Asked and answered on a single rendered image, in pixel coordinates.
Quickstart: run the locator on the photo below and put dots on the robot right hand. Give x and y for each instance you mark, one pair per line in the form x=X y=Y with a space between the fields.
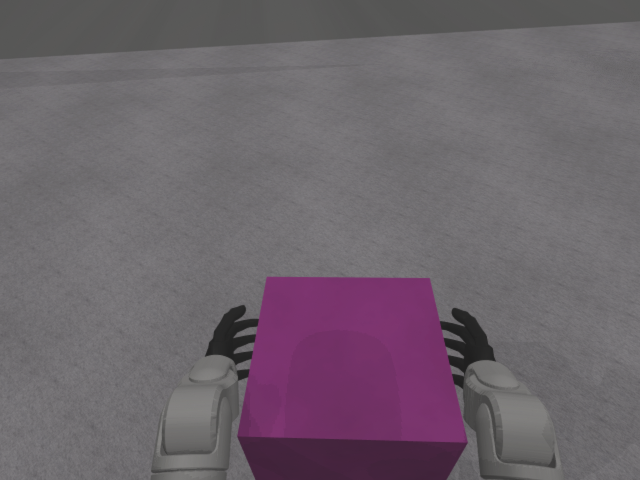
x=476 y=347

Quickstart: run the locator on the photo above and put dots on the carton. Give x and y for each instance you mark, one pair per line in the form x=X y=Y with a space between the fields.
x=350 y=380

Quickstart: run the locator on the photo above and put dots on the left robot forearm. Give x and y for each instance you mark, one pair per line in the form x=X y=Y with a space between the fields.
x=194 y=432

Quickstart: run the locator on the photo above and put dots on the right robot forearm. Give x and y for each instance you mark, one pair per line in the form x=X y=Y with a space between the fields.
x=516 y=437

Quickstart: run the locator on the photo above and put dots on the robot left hand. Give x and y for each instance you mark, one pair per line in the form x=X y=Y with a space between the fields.
x=223 y=342

